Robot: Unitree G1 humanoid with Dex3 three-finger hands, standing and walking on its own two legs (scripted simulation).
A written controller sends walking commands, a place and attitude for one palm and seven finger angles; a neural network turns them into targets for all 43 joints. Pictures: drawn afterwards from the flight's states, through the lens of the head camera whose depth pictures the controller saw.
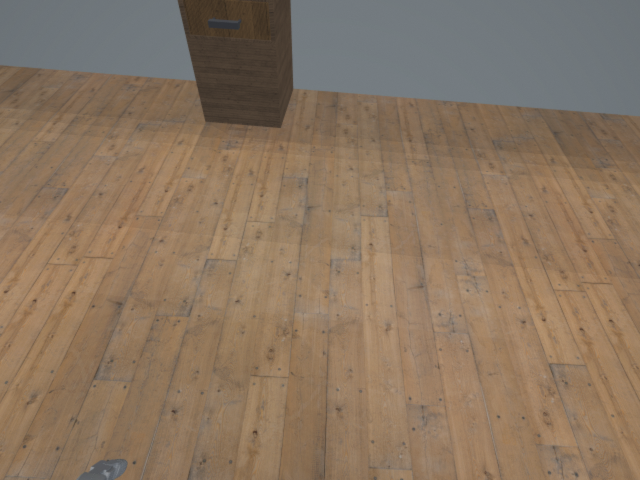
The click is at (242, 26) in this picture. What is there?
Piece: drawer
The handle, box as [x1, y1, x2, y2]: [208, 17, 240, 29]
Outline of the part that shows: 208,20 209,27 238,29 240,19 237,21 220,20 213,17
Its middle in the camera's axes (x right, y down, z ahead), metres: -0.44 -0.99 +1.77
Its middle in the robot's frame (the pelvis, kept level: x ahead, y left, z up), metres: +1.95 +0.52 -0.21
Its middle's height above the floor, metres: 0.56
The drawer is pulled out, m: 0.00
